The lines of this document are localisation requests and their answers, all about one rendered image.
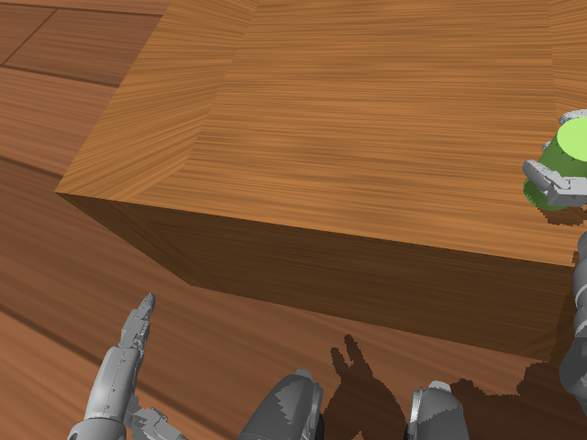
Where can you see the left robot hand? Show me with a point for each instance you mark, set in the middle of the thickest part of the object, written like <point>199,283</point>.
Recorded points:
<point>112,395</point>

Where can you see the right robot hand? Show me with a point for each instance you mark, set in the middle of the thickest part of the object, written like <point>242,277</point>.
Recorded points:
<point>566,191</point>

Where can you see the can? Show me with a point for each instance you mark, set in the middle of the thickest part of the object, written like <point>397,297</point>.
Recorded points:
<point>567,154</point>

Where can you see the left robot arm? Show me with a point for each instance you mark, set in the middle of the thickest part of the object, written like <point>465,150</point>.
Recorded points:
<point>98,429</point>

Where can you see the right robot arm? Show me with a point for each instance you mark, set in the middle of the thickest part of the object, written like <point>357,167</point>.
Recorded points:
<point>573,368</point>

